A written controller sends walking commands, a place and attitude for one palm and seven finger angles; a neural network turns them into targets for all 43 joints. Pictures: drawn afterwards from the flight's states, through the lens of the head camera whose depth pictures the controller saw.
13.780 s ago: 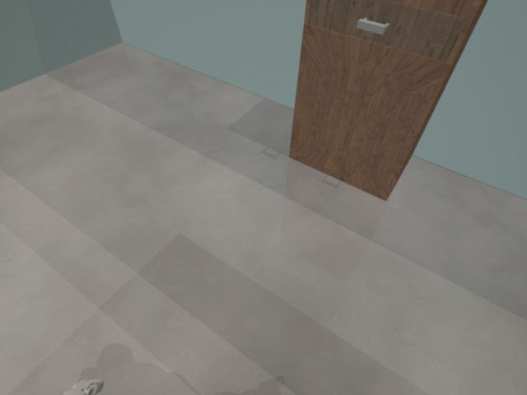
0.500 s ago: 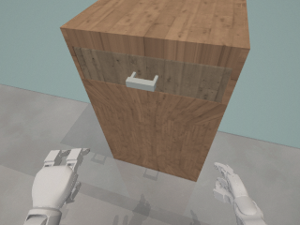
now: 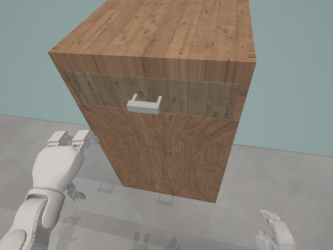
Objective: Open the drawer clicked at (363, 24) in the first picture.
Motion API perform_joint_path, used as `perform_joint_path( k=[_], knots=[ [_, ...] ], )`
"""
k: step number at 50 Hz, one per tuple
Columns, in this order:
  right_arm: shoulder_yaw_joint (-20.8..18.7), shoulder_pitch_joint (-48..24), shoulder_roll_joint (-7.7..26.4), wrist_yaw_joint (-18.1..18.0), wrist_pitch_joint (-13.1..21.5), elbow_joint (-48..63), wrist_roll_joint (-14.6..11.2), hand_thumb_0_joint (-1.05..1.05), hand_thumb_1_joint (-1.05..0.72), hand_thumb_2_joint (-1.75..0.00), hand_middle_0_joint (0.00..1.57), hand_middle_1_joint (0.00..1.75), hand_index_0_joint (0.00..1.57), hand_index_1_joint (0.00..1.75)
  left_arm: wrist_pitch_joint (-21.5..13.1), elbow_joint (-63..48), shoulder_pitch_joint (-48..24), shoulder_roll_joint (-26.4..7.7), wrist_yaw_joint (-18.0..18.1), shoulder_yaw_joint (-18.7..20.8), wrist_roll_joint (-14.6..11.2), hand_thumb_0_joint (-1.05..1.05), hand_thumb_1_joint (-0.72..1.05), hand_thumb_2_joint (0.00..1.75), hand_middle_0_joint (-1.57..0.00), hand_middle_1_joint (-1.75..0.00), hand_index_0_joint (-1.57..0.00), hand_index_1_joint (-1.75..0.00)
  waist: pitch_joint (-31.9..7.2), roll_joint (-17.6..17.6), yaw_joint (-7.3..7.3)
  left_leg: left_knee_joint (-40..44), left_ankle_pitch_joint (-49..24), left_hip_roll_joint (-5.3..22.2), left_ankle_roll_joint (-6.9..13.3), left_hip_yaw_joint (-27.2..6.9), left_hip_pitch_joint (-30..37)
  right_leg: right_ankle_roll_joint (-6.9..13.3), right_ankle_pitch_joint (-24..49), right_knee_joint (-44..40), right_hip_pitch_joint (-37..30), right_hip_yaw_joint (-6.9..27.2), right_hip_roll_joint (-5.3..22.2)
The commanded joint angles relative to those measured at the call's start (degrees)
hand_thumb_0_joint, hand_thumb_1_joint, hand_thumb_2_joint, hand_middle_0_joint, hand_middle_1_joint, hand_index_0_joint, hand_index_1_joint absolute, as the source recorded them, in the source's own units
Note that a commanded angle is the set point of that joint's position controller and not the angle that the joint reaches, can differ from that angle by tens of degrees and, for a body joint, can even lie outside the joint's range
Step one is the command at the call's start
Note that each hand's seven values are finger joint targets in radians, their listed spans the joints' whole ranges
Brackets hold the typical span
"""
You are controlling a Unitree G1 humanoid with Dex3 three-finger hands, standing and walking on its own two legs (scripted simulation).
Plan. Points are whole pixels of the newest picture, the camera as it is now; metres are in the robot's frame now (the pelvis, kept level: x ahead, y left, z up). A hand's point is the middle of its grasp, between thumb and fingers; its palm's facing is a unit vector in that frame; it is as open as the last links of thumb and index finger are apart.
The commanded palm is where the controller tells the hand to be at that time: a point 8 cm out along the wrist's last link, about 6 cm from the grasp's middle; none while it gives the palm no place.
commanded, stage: raise the hand with hooked fingers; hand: left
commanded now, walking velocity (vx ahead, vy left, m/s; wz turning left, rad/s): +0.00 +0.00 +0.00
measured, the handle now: (145, 102) +0.52 +0.14 +0.05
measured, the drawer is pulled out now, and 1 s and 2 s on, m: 0.00 0.00 0.00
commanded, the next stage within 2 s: move the hooked fingers above the handle in 0.76 s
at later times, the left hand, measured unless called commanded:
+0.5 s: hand (45, 137) +0.28 +0.28 +0.17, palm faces +0.05 -0.03 -1.00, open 13.9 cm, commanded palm +0.24 +0.28 +0.22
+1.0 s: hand (50, 147) +0.27 +0.28 +0.15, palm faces +0.04 -0.05 -1.00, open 13.9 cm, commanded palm +0.26 +0.28 +0.21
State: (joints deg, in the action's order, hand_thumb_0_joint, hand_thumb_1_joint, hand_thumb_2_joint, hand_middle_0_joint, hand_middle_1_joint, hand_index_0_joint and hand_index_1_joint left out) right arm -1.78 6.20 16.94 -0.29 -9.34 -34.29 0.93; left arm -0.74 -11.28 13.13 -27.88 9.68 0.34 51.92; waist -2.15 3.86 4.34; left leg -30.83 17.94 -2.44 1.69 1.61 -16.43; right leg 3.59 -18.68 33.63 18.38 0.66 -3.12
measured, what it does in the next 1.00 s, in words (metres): shifts its weight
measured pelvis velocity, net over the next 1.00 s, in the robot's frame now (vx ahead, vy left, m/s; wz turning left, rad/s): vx -0.04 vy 0.04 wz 0.05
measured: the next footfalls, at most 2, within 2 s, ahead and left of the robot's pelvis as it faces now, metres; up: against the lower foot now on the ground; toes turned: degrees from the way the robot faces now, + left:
none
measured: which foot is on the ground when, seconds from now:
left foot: down 0.00-1.00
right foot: down 0.00-1.00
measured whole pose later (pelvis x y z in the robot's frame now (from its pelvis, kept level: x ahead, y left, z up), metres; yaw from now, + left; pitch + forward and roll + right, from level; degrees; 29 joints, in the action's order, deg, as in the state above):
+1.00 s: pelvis -0.04 +0.04 +0.01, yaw +3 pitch -1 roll +0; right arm 0.9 7.3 14.5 0.8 -10.1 -34.4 -1.7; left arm -4.4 0.6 -13.1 -33.1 -7.0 -3.0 48.0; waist 1.3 4.8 4.8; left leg -24.2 10.9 -5.0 4.4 -0.4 -12.7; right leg 0.7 -11.6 24.9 12.7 -1.2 -0.3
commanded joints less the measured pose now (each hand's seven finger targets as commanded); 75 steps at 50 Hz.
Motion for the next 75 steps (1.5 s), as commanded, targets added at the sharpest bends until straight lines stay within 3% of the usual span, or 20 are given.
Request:
perform_joint_path(
  k=[1, 5, 11, 13, 18, 21, 23, 31, 39, 43, 46, 48, 52, 55, 56, 62, 66, 68, 70, 75],
  knots=[
    [-0.06, -9.73, 3.15, -0.60, 2.37, 9.56, -0.64, 0.00, -0.90, -0.90, 0.20, 0.30, 0.20, 0.30, 0.49, -11.07, -15.72, -14.50, -1.23, 8.79, -0.17, 0.00, -0.45, 0.32, -0.30, -1.17, -0.30, -1.17, -12.53, -1.99, 1.07, 3.62, -19.70, -0.27, 1.00, -1.78, 4.65, -1.80, 24.02, -6.20, -11.63, 5.53, 3.17],
    [0.64, -9.33, 2.77, -0.76, 1.28, 9.13, -1.08, 0.00, -0.90, -0.90, 0.20, 0.30, 0.20, 0.30, 0.82, -7.27, -22.78, -15.32, -5.17, 7.87, -1.46, 0.00, -0.50, 0.30, -0.30, -1.20, -0.30, -1.20, -9.12, -1.48, 0.55, 5.99, -19.57, 0.08, 0.72, -1.78, 5.48, -1.56, 20.69, -8.15, -11.78, 3.23, 2.91],
    [1.12, -9.24, 3.17, -0.58, 0.81, 9.20, -1.75, 0.00, -0.90, -0.90, 0.20, 0.30, 0.20, 0.30, 0.54, -4.69, -32.68, -16.83, -10.44, 7.57, -2.84, 0.00, -0.50, 0.30, -0.30, -1.20, -0.30, -1.20, -10.46, 1.04, -0.14, 7.80, -21.49, 0.81, 0.28, -2.81, 8.82, -1.08, 18.38, -10.04, -12.88, 1.51, 2.32],
    [1.26, -8.27, 3.16, -0.43, 0.59, 8.48, -1.70, 0.00, -0.90, -0.90, 0.20, 0.30, 0.20, 0.30, 0.32, -2.71, -36.03, -17.77, -12.12, 7.28, -2.68, 0.00, -0.50, 0.30, -0.30, -1.20, -0.30, -1.20, -9.43, -1.60, -0.28, 8.91, -21.11, 1.17, -0.08, -3.06, 8.35, -1.11, 16.70, -10.49, -12.65, 0.53, 2.47],
    [1.35, -7.38, 3.68, -0.32, 0.73, 8.52, -2.09, 0.00, -0.90, -0.90, 0.20, 0.30, 0.20, 0.30, -1.03, 0.40, -43.31, -20.00, -15.60, 7.72, -3.94, 0.00, -0.50, 0.30, -0.30, -1.20, -0.30, -1.20, -9.75, -1.30, -0.51, 10.29, -19.06, 1.64, -0.32, -3.99, 9.24, -0.98, 12.74, -11.53, -12.01, -0.56, 2.45],
    [1.04, -7.13, 4.14, 0.17, 0.75, 9.63, -2.57, 0.00, -0.90, -0.90, 0.20, 0.30, 0.20, 0.30, -1.73, 2.39, -37.12, -18.28, -17.33, 8.34, -5.84, 0.00, -0.50, 0.30, -0.30, -1.20, -0.30, -1.20, -9.04, -1.38, 0.21, 10.48, -19.89, 1.82, -0.34, -4.17, 9.09, -0.76, 12.97, -12.03, -12.41, -0.76, 2.13],
    [0.80, -6.11, 4.32, 0.74, 0.76, 9.39, -2.28, 0.00, -0.90, -0.90, 0.20, 0.30, 0.20, 0.30, -2.92, 0.68, -37.01, -18.41, -18.20, 7.91, -5.60, 0.00, -0.50, 0.30, -0.30, -1.20, -0.30, -1.20, -9.86, -3.02, 0.50, 10.75, -21.31, 1.95, -0.55, -4.07, 8.79, -0.96, 13.66, -11.59, -12.66, -0.97, 2.38],
    [-0.03, -5.42, 4.76, 1.02, 2.00, 9.14, -1.98, 0.00, -0.90, -0.90, 0.20, 0.30, 0.20, 0.30, -7.21, -4.58, -39.95, -21.96, -14.07, 12.61, -6.32, 0.00, -0.50, 0.30, -0.30, -1.20, -0.30, -1.20, -11.35, 0.79, 1.00, 10.84, -19.18, 2.12, -0.98, -5.48, 9.19, -0.74, 10.54, -11.50, -11.22, -0.91, 1.65],
    [-0.35, -5.09, 4.64, 1.15, 2.06, 7.97, -2.28, 0.00, -0.90, -0.90, 0.20, 0.30, 0.20, 0.30, -5.45, -2.82, -40.37, -19.76, -12.19, 9.19, -5.22, 0.00, -0.50, 0.30, -0.30, -1.20, -0.30, -1.20, -11.30, 2.60, 0.49, 11.60, -15.77, 2.21, -1.81, -6.09, 9.05, -0.62, 8.31, -11.07, -9.91, -1.23, 1.94],
    [-0.10, -5.38, 4.52, 1.05, 1.78, 8.14, -2.43, 0.00, -0.90, -0.90, 0.20, 0.30, 0.20, 0.30, -4.22, -1.46, -38.74, -18.77, -13.63, 8.01, -5.27, 0.00, -0.50, 0.30, -0.30, -1.20, -0.30, -1.20, -9.85, -0.47, 0.08, 11.57, -15.39, 2.24, -1.42, -5.63, 8.32, -0.73, 8.20, -11.63, -9.93, -1.28, 1.94],
    [0.22, -5.61, 4.74, 0.56, 1.88, 7.92, -2.87, 0.00, -0.90, -0.90, 0.20, 0.30, 0.20, 0.30, -4.04, 1.60, -44.36, -15.98, -14.60, 4.26, -4.77, 0.00, -0.50, 0.30, -0.30, -1.20, -0.30, -1.20, -7.15, -1.62, -1.48, 11.99, -10.97, 2.28, -1.08, -5.61, 7.05, -0.84, 6.39, -11.82, -7.27, -1.52, 1.62],
    [0.18, -4.95, 4.23, 0.28, 1.94, 8.02, -2.54, 0.00, -0.90, -0.90, 0.20, 0.30, 0.20, 0.30, -4.72, 1.08, -47.08, -15.07, -14.44, 2.51, -4.14, 0.00, -0.50, 0.30, -0.30, -1.20, -0.30, -1.20, -9.75, -1.29, -1.38, 11.72, -10.33, 2.03, -0.96, -5.70, 8.39, -0.83, 6.09, -11.56, -7.38, -1.32, 1.92],
    [0.65, -4.26, 3.96, -0.33, 2.03, 7.21, -2.22, 0.00, -0.90, -0.90, 0.20, 0.30, 0.20, 0.30, -5.56, 5.83, -52.01, -16.97, -13.10, 3.88, -3.01, 0.00, -0.50, 0.30, -0.30, -1.20, -0.30, -1.20, -11.40, -1.31, -1.08, 10.78, -11.47, 1.42, -0.67, -4.91, 7.54, -0.55, 6.47, -11.52, -8.26, -1.08, 2.02],
    [0.57, -3.78, 3.99, -0.44, 1.57, 6.89, -2.21, 0.00, -0.90, -0.90, 0.20, 0.30, 0.20, 0.30, -5.79, 8.45, -53.64, -18.50, -11.93, 5.72, -2.95, 0.00, -0.50, 0.30, -0.30, -1.20, -0.30, -1.20, -11.96, -0.45, -0.57, 10.30, -14.00, 1.26, -0.69, -4.18, 7.07, -0.35, 8.26, -11.36, -9.13, -0.95, 2.05],
    [0.51, -3.84, 4.26, -0.33, 1.56, 6.94, -2.22, 0.00, -0.90, -0.90, 0.20, 0.30, 0.20, 0.30, -5.68, 9.27, -52.63, -20.53, -11.65, 8.22, -2.96, 0.00, -0.50, 0.30, -0.30, -1.20, -0.30, -1.20, -13.28, -1.17, 0.06, 9.78, -15.88, 1.18, -0.49, -4.07, 6.77, -0.29, 9.80, -11.26, -10.57, -0.63, 1.74],
    [0.26, -3.09, 4.22, -0.09, 0.54, 7.41, -2.52, 0.00, -0.90, -0.90, 0.20, 0.30, 0.20, 0.30, -4.13, 12.33, -53.43, -14.06, -12.64, 1.13, -2.44, 0.00, -0.50, 0.30, -0.30, -1.20, -0.30, -1.20, -13.53, -2.30, -1.37, 8.46, -18.03, 1.00, -0.13, -2.72, 5.98, -0.63, 13.04, -10.61, -9.68, -0.24, 2.38],
    [-0.23, -2.27, 4.98, -0.35, 0.36, 7.69, -2.59, 0.00, -0.90, -0.90, 0.20, 0.30, 0.20, 0.30, -4.87, 12.27, -53.22, -16.07, -13.09, 2.89, -2.74, 0.00, -0.50, 0.30, -0.30, -1.20, -0.30, -1.20, -14.82, -3.37, -1.37, 7.52, -19.16, 0.57, 0.41, -2.64, 5.02, -0.76, 15.89, -10.06, -10.84, 0.30, 2.26],
    [-0.31, -1.68, 4.59, -0.51, 0.34, 7.54, -2.61, 0.00, -0.90, -0.90, 0.20, 0.30, 0.20, 0.30, -5.45, 11.98, -55.29, -14.36, -12.78, 1.10, -2.97, 0.00, -0.50, 0.30, -0.30, -1.20, -0.30, -1.20, -14.62, -3.07, -1.77, 7.17, -19.00, 0.50, 0.50, -2.52, 5.08, -0.85, 15.77, -9.67, -9.88, 0.28, 2.41],
    [-0.63, -0.78, 4.83, -0.82, 0.32, 6.93, -2.62, 0.00, -0.90, -0.90, 0.20, 0.30, 0.20, 0.30, -6.15, 12.69, -57.04, -16.45, -11.79, 2.90, -2.50, 0.00, -0.50, 0.30, -0.30, -1.20, -0.30, -1.20, -16.19, -2.85, -1.65, 6.69, -19.50, 0.41, 0.50, -2.48, 5.26, -0.85, 16.20, -9.13, -9.79, 0.40, 2.28],
    [-1.04, 0.43, 4.36, -0.70, 0.45, 6.17, -2.55, 0.00, -0.90, -0.90, 0.20, 0.30, 0.20, 0.30, -6.09, 13.80, -60.31, -15.61, -8.54, 2.64, -2.05, 0.00, -0.50, 0.30, -0.30, -1.20, -0.30, -1.20, -19.78, -1.96, -1.25, 5.44, -22.79, 0.23, 0.41, -2.16, 5.86, -0.75, 19.42, -7.63, -10.34, 0.74, 2.33]
  ],
)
